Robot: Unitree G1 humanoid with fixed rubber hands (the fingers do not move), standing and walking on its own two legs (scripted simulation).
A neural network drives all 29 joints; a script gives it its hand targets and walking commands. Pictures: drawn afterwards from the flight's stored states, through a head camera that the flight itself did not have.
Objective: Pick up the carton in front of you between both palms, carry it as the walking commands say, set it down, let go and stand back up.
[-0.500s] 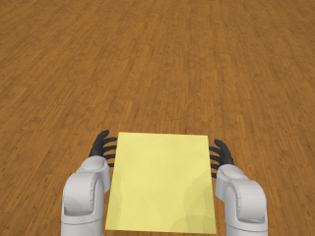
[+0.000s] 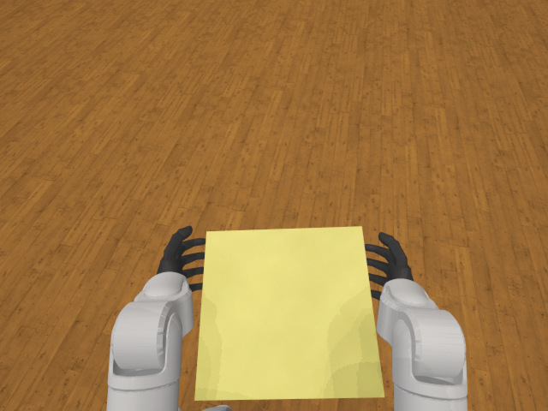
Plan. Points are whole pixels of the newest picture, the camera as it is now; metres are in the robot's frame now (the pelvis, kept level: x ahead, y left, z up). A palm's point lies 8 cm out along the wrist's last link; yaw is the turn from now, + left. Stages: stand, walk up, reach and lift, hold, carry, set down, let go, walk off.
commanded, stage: carry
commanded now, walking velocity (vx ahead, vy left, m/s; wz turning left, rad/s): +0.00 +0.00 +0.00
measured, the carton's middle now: (287, 316) +0.27 +0.00 -0.05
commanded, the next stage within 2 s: none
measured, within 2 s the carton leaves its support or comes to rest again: neither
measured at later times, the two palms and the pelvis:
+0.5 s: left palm (199, 178) +0.45 +0.15 +0.07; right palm (377, 195) +0.43 -0.14 +0.06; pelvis +0.17 +0.01 +0.00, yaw -2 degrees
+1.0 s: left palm (228, 190) +0.48 +0.11 +0.00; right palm (391, 204) +0.46 -0.18 +0.00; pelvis +0.19 -0.02 -0.01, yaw -3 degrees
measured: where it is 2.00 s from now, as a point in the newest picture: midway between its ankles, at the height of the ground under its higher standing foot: outside the picture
